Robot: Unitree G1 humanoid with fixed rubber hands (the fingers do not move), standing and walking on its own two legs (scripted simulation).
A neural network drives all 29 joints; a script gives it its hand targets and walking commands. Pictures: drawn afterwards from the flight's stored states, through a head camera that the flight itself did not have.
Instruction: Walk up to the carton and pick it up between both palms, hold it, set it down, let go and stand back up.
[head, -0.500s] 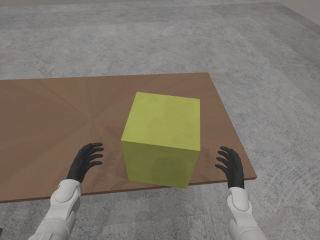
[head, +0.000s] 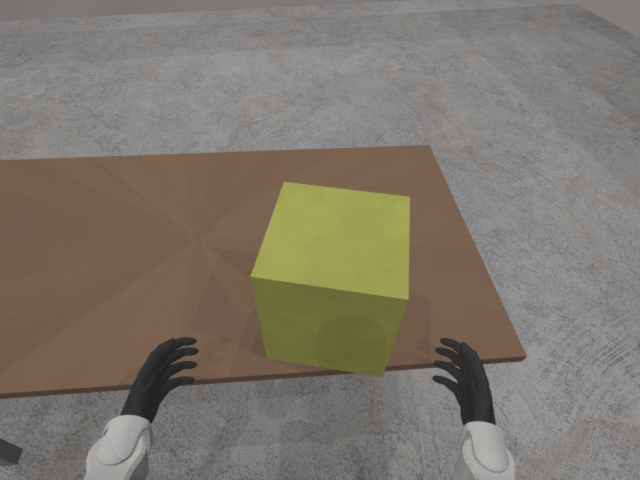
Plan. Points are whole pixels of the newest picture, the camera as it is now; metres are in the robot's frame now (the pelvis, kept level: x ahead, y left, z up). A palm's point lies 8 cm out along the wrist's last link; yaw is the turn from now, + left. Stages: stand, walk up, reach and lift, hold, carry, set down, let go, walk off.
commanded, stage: set down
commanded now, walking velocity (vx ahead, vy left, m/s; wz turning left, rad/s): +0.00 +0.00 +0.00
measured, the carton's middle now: (334, 282) +0.45 -0.02 -0.07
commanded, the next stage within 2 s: let go in 1.00 s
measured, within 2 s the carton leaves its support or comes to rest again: neither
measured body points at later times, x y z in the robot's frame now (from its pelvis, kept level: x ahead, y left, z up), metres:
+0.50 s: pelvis +0.02 -0.01 +0.01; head +0.02 -0.01 +0.46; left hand +0.22 +0.23 -0.05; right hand +0.21 -0.22 -0.06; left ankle +0.01 +0.10 -0.73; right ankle +0.02 -0.13 -0.73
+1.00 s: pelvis +0.03 -0.02 +0.02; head +0.03 -0.01 +0.47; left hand +0.19 +0.22 -0.07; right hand +0.19 -0.23 -0.07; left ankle +0.01 +0.10 -0.73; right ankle +0.02 -0.13 -0.73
